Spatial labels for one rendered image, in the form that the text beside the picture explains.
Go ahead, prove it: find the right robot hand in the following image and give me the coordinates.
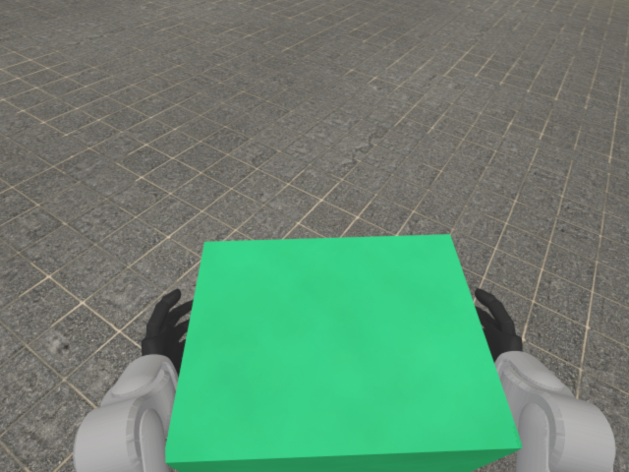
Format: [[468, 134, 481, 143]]
[[475, 288, 523, 363]]

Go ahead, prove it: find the right robot forearm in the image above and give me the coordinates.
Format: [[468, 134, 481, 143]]
[[494, 351, 616, 472]]

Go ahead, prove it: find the left robot hand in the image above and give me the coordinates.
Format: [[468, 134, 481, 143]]
[[142, 289, 194, 377]]

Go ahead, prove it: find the left robot forearm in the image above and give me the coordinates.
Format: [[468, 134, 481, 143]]
[[73, 354, 179, 472]]

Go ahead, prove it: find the carton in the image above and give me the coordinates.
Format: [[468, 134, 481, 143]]
[[165, 234, 522, 472]]

